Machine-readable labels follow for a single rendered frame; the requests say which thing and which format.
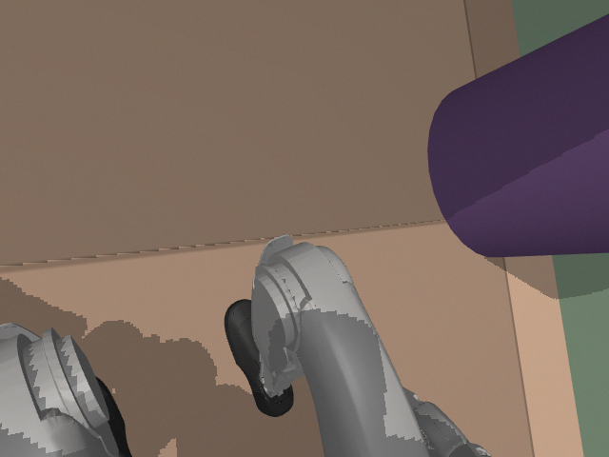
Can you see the right robot hand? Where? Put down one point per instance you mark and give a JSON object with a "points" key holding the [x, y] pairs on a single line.
{"points": [[438, 431]]}

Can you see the right robot foot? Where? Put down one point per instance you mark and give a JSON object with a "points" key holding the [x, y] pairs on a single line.
{"points": [[246, 354]]}

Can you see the left robot foot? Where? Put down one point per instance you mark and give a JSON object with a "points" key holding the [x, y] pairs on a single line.
{"points": [[116, 422]]}

